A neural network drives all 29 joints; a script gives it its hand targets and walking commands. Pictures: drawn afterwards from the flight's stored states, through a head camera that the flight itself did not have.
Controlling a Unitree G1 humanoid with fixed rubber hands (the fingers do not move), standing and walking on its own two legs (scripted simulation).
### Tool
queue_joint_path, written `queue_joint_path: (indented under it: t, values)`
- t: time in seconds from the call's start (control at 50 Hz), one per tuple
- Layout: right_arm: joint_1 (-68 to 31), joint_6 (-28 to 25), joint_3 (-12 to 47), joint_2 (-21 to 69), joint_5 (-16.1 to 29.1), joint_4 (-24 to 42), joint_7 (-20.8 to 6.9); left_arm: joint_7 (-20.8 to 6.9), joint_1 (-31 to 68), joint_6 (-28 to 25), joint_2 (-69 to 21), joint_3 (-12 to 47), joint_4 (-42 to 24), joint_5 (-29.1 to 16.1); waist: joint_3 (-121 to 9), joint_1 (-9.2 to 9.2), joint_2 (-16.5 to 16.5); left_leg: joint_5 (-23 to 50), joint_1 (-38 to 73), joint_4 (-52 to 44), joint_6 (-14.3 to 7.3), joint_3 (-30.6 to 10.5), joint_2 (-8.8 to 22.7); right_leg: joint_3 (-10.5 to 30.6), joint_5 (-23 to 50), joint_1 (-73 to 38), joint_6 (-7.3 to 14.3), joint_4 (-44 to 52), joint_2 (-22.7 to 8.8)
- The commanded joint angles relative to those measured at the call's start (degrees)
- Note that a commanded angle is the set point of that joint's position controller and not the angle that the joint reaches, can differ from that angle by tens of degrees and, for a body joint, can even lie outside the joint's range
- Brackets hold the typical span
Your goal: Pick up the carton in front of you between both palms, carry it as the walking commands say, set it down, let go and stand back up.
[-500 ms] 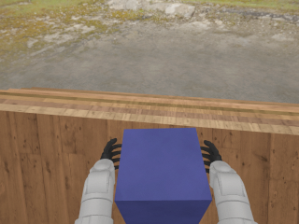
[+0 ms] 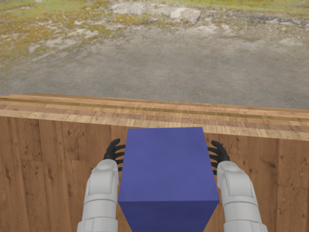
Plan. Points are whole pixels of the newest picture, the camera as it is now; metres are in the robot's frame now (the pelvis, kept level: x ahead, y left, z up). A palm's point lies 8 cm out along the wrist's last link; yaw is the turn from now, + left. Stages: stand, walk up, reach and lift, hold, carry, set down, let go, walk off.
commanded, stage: hold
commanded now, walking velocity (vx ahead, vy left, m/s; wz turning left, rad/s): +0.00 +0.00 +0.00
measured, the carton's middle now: (166, 181) +0.29 +0.00 -0.02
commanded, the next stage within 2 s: carry in 0.76 s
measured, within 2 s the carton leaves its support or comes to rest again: neither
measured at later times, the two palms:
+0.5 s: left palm (110, 164) +0.29 +0.15 +0.05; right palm (222, 165) +0.29 -0.15 +0.05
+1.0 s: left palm (106, 151) +0.32 +0.17 +0.07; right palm (215, 151) +0.32 -0.13 +0.07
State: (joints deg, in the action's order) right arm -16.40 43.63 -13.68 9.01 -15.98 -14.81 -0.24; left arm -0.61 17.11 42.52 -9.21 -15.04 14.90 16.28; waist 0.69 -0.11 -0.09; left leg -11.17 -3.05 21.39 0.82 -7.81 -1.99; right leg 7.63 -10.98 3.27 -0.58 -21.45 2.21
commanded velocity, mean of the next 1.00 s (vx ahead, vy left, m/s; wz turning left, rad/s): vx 0.14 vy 0.00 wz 0.00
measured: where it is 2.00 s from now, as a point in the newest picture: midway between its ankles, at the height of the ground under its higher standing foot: (157, 201)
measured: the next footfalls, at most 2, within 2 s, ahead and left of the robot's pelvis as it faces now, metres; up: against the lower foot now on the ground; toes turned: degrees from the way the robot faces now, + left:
right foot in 1.18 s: +0.16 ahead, -0.09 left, +0.00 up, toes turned -8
left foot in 1.50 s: +0.44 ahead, +0.14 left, +0.00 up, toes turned +11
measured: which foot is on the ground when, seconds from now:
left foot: down 0.00-1.00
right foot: down 0.00-0.98, up 1.00-1.00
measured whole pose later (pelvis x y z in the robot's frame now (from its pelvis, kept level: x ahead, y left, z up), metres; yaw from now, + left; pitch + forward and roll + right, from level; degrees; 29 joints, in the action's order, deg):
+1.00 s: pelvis +0.04 +0.01 -0.01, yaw +0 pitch +2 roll +1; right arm -11.3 51.4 -8.6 7.9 -9.7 0.9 2.6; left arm 2.3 11.7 51.0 -8.0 -8.8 -1.6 10.6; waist -8.6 0.1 1.5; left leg -17.2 -13.9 29.4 0.3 0.4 0.1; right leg 2.6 -20.8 15.0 -0.6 -32.2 -2.2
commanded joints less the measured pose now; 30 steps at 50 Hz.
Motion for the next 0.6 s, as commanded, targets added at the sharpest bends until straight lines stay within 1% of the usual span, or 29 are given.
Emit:
queue_joint_path:
  t: [0.0,0.12,0.4,0.58]
  values:
    - [-32.3,-2.4,31.5,52.3,15.0,2.0,-13.4,-13.6,28.5,-0.9,-52.6,31.7,0.9,-14.4,-11.7,-0.03,0.1,3.7,1.0,-3.6,0.0,4.1,-3.1,-4.0,3.6,-1.5,-0.3,3.6,2.9]
    - [-31.9,-2.4,31.2,52.3,14.8,1.7,-13.3,-13.6,28.3,-1.0,-52.5,31.5,1.0,-14.2,-11.9,0.05,0.1,4.9,1.4,-3.6,0.1,4.1,-3.2,-4.0,4.8,-1.9,-0.3,3.7,2.9]
    - [-28.5,-2.1,32.0,51.8,15.4,4.2,-12.9,-13.2,24.8,-0.6,-52.1,32.3,-1.4,-14.8,-12.7,0.01,0.0,10.1,2.8,-3.7,0.3,3.8,-3.4,-3.7,10.2,-3.6,-0.5,3.7,3.2]
    - [-27.4,-2.0,32.3,51.3,15.6,5.3,-12.8,-13.0,23.7,-0.5,-51.9,32.8,-2.5,-15.1,-12.7,0.02,-0.1,11.0,3.0,-3.8,0.4,3.6,-3.5,-3.6,10.8,-3.6,-0.5,3.7,3.3]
